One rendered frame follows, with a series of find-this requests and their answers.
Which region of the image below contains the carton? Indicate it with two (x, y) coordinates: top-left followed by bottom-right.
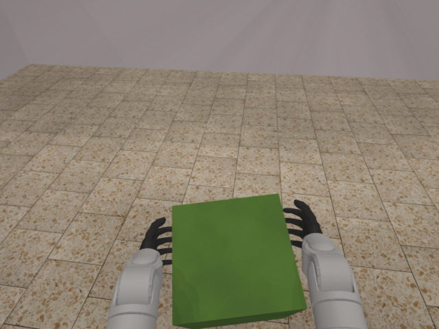
(172, 193), (307, 329)

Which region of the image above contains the robot left forearm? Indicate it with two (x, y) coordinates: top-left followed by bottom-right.
(106, 248), (163, 329)

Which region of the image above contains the robot right forearm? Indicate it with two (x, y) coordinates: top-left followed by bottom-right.
(302, 233), (368, 329)

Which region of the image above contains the robot right hand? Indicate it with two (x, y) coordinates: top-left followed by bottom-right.
(283, 199), (322, 249)

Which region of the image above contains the robot left hand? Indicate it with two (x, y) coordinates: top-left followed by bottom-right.
(139, 217), (172, 265)

